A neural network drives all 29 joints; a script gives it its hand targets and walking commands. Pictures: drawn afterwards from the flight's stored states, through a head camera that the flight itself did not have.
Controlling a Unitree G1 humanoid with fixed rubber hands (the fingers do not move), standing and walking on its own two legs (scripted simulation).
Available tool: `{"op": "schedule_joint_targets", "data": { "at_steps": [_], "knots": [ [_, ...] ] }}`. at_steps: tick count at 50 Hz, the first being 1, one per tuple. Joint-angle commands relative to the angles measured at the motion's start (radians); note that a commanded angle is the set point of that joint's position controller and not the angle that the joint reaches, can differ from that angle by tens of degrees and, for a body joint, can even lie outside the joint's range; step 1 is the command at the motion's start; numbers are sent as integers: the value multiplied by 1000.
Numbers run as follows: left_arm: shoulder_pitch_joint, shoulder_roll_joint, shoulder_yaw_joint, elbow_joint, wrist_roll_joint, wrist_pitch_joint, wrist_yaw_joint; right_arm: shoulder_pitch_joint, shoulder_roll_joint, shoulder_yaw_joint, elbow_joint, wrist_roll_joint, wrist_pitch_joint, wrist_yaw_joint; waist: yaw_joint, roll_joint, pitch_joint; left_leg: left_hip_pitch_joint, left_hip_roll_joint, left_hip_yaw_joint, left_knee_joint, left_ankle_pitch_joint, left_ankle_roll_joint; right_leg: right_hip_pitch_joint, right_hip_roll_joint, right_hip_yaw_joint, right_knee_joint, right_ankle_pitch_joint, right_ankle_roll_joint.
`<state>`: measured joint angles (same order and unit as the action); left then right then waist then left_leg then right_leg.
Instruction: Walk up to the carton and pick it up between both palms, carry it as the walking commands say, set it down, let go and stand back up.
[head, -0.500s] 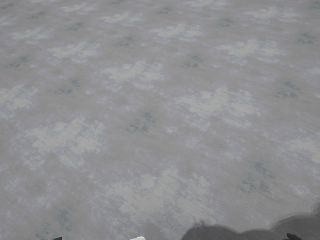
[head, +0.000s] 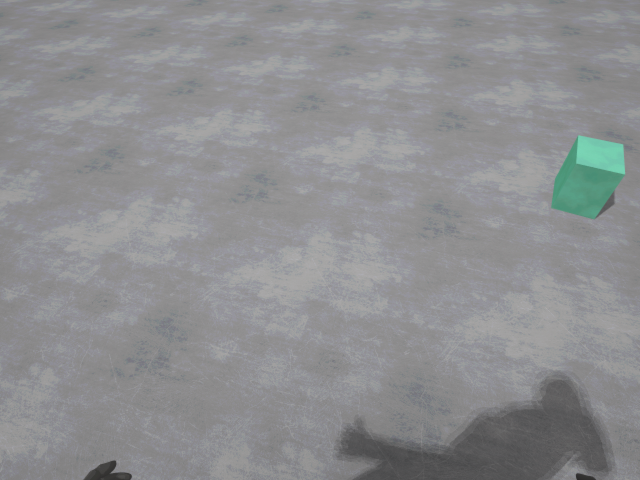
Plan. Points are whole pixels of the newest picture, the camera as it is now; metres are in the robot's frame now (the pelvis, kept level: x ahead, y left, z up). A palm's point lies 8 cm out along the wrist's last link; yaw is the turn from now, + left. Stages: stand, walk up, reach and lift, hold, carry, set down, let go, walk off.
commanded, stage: walk up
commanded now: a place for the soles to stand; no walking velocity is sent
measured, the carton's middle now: (586, 177) +1.50 -1.12 -0.62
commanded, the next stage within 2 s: none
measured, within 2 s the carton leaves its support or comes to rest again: neither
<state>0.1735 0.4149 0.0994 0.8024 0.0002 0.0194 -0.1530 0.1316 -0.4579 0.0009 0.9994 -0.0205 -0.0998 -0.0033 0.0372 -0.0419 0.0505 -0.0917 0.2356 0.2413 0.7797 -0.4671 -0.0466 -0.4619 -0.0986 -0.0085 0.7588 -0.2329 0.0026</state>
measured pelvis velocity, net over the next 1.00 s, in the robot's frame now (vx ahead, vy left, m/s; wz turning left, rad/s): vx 0.43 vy -0.25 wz -0.40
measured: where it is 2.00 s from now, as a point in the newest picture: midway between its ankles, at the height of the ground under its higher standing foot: (507, 326)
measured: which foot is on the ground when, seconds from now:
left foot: up 0.00-0.24, down 0.26-0.64, up 0.66-0.92, down 0.94-1.00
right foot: down 0.00-0.26, up 0.28-0.60, down 0.62-0.94, up 0.96-1.00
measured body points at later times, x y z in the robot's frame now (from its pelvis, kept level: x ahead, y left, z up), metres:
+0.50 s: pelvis +0.22 -0.09 +0.02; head +0.24 -0.07 +0.47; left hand +0.39 +0.20 -0.10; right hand +0.25 -0.44 -0.06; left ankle +0.23 +0.06 -0.71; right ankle +0.24 -0.22 -0.67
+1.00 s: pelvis +0.43 -0.25 +0.01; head +0.46 -0.24 +0.45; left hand +0.64 +0.01 -0.11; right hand +0.41 -0.59 -0.09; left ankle +0.54 -0.17 -0.71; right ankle +0.36 -0.30 -0.68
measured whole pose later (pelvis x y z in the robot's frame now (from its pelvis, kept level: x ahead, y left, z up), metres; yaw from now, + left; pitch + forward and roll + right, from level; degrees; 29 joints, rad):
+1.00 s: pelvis +0.43 -0.25 +0.01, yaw -23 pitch -1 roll +0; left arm 0.21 0.41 0.08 0.85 0.00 -0.02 -0.09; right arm 0.15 -0.43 0.00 0.97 -0.02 -0.12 0.01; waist 0.04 -0.04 0.07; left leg -0.43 0.09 0.13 0.68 -0.23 0.02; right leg -0.35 0.08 -0.02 0.92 -0.42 -0.07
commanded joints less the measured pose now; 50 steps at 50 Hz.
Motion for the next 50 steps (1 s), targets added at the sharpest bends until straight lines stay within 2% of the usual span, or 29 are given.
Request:
{"op": "schedule_joint_targets", "data": {
  "at_steps": [1, 4, 8, 9, 11, 12, 13, 14, 15, 17, 19, 23, 28, 29, 30, 31, 32, 33, 34, 35, 37, 42, 44, 45, 46, 47, 48, 49, 50],
  "knots": [
    [164, 369, 88, -5, -1, -35, 55, -155, -240, -107, -150, 17, -29, 8, 78, -74, -39, -625, -162, -187, 473, -15, 69, 452, -159, 609, -488, 13, -293],
    [70, 313, 80, -36, 5, -32, 71, -19, -208, -96, -94, 34, -32, 16, 34, -127, -137, -510, -122, -166, 151, -27, 62, 427, -111, 368, -372, 80, -258],
    [17, 288, 57, -68, 32, -30, 50, 12, -205, -94, -75, 29, -32, 6, 25, -151, -135, -358, -158, -143, -37, 12, 60, 246, -127, 375, -425, -111, -287],
    [-28, 282, 53, -74, 31, -29, 46, 37, -203, -93, -65, 27, -36, 5, 7, -146, -122, -281, -161, -137, -95, 89, 67, 162, -113, 357, -430, -165, -275],
    [-146, 238, 35, -101, 26, -22, 41, 187, -224, -110, -5, 20, -44, -4, -96, -54, -150, 78, -169, -149, -224, 312, 85, -112, -40, 261, -297, -267, -189],
    [-167, 170, 12, -116, 16, -28, 40, 278, -306, -138, 17, 1, -45, -19, -166, 130, -168, 252, -42, -328, -376, 130, 110, -302, 71, 147, -78, -258, -106],
    [-153, 116, 5, -112, 23, -35, 43, 317, -399, -158, 11, -8, -46, -35, -184, 339, -186, 295, 242, -739, -602, -288, 131, -442, 197, 85, 233, -259, -57],
    [-126, 227, 41, -70, 48, -18, 50, 178, -396, -150, -33, 3, -40, -41, -125, 144, -112, 170, 296, -785, -637, -397, 145, -404, 129, 183, 363, -211, -43],
    [-41, 252, 51, -45, 48, -16, 44, 123, -359, -134, -49, 7, -42, -41, -71, 73, -92, 126, 269, -714, -608, -326, 146, -351, 99, 190, 372, -130, -27],
    [0, 243, 48, -37, 40, -21, 23, 49, -316, -122, -62, 7, -54, -30, -38, 148, -125, 79, 209, -526, -556, -148, 204, -246, 35, 119, 339, -94, -8],
    [-31, 231, 52, -42, 36, -17, 13, 45, -276, -115, -64, 1, -48, -20, -42, 188, -102, 56, 152, -368, -552, -47, 181, -206, 12, 90, 249, -135, 6],
    [-104, 223, 44, -50, 26, -13, 7, 52, -305, -128, -72, 10, -45, -11, -73, 215, -25, 74, 183, -239, -575, 48, 218, -235, -25, 57, 138, -57, 30],
    [-40, 193, 45, -23, 10, -26, 8, -37, -313, -136, -82, 4, -37, 2, -7, 233, -27, -22, 126, -50, -451, 339, 186, 30, -8, -72, -89, -43, -5],
    [37, 196, 49, -5, 6, -31, 13, -62, -314, -133, -92, 8, -32, 5, 32, 207, -57, -48, 107, -25, -363, 385, 180, 135, 19, -114, -135, 26, -11],
    [116, 226, 66, 24, 10, -39, 29, -74, -280, -125, -98, 9, -27, 7, 83, 79, -99, -75, 51, 21, -152, 460, 156, 259, 68, -134, -197, 48, -25],
    [260, 275, 88, 61, 25, -46, 48, -76, -229, -113, -108, 10, -20, 8, 161, -90, -154, -193, -35, 54, 184, 476, 119, 399, 90, -45, -263, -20, -79],
    [328, 367, 105, 55, 39, -49, 72, -114, -145, -90, -152, 13, -19, 15, 194, -358, -83, -523, -190, 18, 422, 26, 82, 480, -95, 394, -445, -123, -163],
    [240, 422, 111, 32, 30, -51, 80, -105, -166, -92, -176, 17, -19, 7, 111, -284, -57, -610, -195, -151, 487, -65, 92, 446, -173, 691, -555, -165, -250],
    [198, 390, 97, 19, 7, -60, 79, -131, -221, -104, -169, 24, -20, 10, 80, -80, -56, -605, -154, -210, 496, 3, 93, 457, -178, 665, -507, -55, -280],
    [164, 353, 90, -1, -4, -62, 87, -74, -216, -97, -150, 28, -24, 17, 48, -26, -79, -622, -116, -210, 472, 69, 92, 498, -159, 541, -414, 55, -263],
    [157, 307, 79, -10, 0, -67, 101, -20, -171, -80, -133, 36, -29, 18, 42, -79, -136, -569, -99, -206, 283, 8, 89, 502, -127, 406, -321, 325, -271],
    [73, 253, 43, -38, 21, -72, 86, 34, -167, -84, -113, 33, -33, 17, 23, -86, -138, -395, -128, -167, -42, 52, 72, 299, -113, 324, -377, 106, -293],
    [-28, 249, 27, -54, 19, -66, 77, 113, -172, -91, -74, 28, -43, 15, -37, -72, -146, -174, -151, -141, -192, 258, 80, 127, -78, 268, -333, 1, -247],
    [-81, 223, 19, -64, 16, -65, 72, 221, -184, -105, -35, 19, -46, 8, -104, -36, -170, 45, -165, -140, -237, 350, 86, -29, -44, 223, -232, -30, -197],
    [-96, 158, -1, -83, 10, -71, 71, 334, -272, -137, -8, 2, -48, -9, -178, 155, -214, 236, -45, -319, -335, 199, 121, -208, 57, 130, 25, -46, -130],
    [-62, 95, -8, -85, 18, -74, 73, 349, -372, -157, -19, -7, -47, -21, -177, 362, -209, 288, 232, -734, -558, -177, 172, -384, 201, 66, 287, -252, -63],
    [-43, 210, 27, -51, 37, -58, 82, 226, -374, -150, -66, 8, -38, -25, -129, 181, -139, 205, 272, -811, -591, -358, 218, -396, 155, 153, 398, -244, -57],
    [-19, 256, 39, -38, 43, -57, 78, 177, -340, -142, -79, 13, -39, -24, -103, 94, -105, 155, 250, -749, -564, -319, 227, -359, 110, 163, 386, -177, -41],
    [2, 251, 34, -25, 40, -62, 66, 152, -323, -139, -77, 14, -43, -17, -91, 119, -105, 129, 239, -669, -543, -225, 273, -317, 79, 132, 365, -151, -21]
  ]
}}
